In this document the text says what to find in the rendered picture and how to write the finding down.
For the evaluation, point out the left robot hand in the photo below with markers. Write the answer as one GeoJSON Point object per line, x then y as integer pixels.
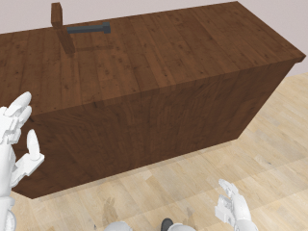
{"type": "Point", "coordinates": [11, 120]}

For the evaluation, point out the right robot hand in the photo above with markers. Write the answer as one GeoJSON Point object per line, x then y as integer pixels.
{"type": "Point", "coordinates": [233, 209]}

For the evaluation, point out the counter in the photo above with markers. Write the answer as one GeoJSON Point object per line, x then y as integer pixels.
{"type": "Point", "coordinates": [158, 86]}

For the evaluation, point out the robot left forearm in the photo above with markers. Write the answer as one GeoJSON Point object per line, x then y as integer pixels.
{"type": "Point", "coordinates": [8, 220]}

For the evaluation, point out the robot right foot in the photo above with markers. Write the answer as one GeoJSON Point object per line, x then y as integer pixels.
{"type": "Point", "coordinates": [166, 223]}

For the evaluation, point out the robot left thigh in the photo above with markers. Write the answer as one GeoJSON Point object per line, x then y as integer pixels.
{"type": "Point", "coordinates": [118, 226]}

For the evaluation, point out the tap lever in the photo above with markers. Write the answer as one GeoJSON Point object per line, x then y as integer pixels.
{"type": "Point", "coordinates": [104, 27]}

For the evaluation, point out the robot right forearm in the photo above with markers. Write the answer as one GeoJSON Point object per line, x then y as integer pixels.
{"type": "Point", "coordinates": [245, 225]}

